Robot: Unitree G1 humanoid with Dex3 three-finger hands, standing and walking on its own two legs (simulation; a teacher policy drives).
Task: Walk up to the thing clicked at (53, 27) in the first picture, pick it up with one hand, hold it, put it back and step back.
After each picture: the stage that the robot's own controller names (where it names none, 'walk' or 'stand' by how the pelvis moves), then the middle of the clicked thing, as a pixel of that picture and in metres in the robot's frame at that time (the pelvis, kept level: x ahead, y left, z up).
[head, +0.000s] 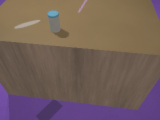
stand; (54, 21) +0.84 +0.20 -0.05
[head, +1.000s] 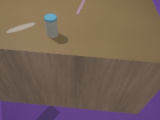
walk; (51, 26) +0.75 +0.18 -0.05
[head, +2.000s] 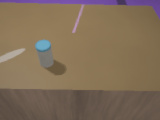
stand; (45, 54) +0.53 +0.20 -0.04
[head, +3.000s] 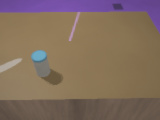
stand; (41, 64) +0.51 +0.21 -0.05
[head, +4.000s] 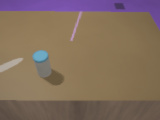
stand; (42, 64) +0.51 +0.20 -0.06
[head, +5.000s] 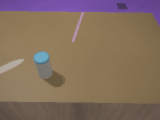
stand; (43, 65) +0.50 +0.20 -0.06
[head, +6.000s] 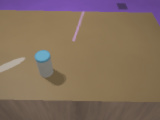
stand; (44, 64) +0.50 +0.19 -0.06
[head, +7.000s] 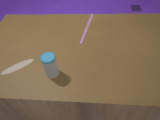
rise first; (50, 65) +0.50 +0.21 -0.05
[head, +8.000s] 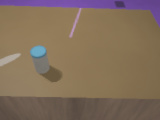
go down; (40, 60) +0.52 +0.19 -0.04
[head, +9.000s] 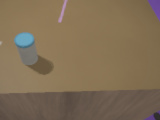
go down; (27, 49) +0.50 +0.19 +0.00
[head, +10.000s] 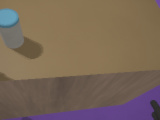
close in; (10, 29) +0.52 +0.20 +0.03
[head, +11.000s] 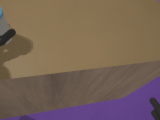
close; out of the picture +0.52 +0.21 +0.05
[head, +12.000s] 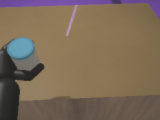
lift; (26, 59) +0.37 +0.17 +0.15
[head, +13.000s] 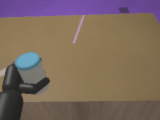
hold; (33, 74) +0.33 +0.17 +0.13
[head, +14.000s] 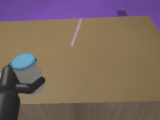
hold; (29, 74) +0.33 +0.18 +0.13
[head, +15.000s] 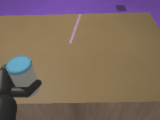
hold; (24, 77) +0.32 +0.19 +0.12
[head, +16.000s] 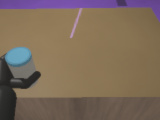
crouch; (23, 68) +0.34 +0.20 +0.12
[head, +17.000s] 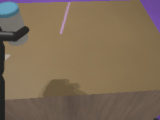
crouch; (12, 24) +0.48 +0.20 +0.17
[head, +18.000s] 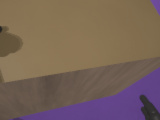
lower; out of the picture +0.53 +0.22 +0.05
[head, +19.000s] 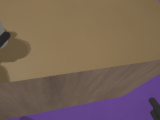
lower; out of the picture +0.51 +0.22 +0.05
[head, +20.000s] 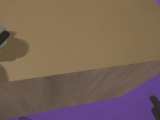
lower; out of the picture +0.51 +0.22 +0.05
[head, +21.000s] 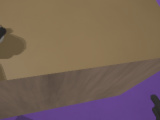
lower; out of the picture +0.52 +0.22 +0.05
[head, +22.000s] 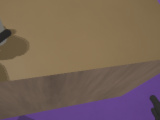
open; out of the picture +0.52 +0.22 +0.05
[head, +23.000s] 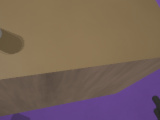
rise; out of the picture +0.52 +0.22 +0.05
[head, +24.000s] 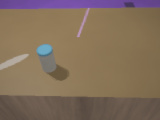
sink last; (47, 58) +0.51 +0.20 -0.01
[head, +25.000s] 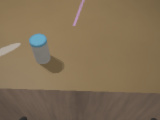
stand; (40, 49) +0.51 +0.20 +0.00
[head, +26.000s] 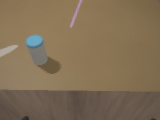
stand; (37, 50) +0.51 +0.21 +0.01
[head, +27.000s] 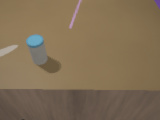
stand; (37, 50) +0.52 +0.21 +0.01
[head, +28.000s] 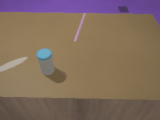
stand; (45, 62) +0.52 +0.20 -0.05
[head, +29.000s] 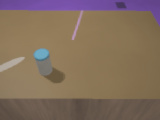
stand; (43, 62) +0.51 +0.20 -0.06
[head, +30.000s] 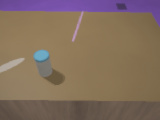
stand; (43, 63) +0.51 +0.20 -0.06
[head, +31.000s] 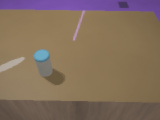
walk; (43, 63) +0.50 +0.20 -0.06
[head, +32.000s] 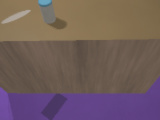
walk; (47, 10) +0.75 +0.21 -0.03
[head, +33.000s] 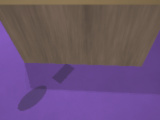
walk; out of the picture +1.12 +0.17 -0.03
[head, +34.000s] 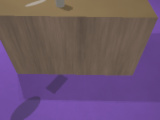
stand; out of the picture +1.13 +0.20 -0.04
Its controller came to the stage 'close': yes
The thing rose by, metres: 0.24
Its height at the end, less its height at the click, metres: +0.00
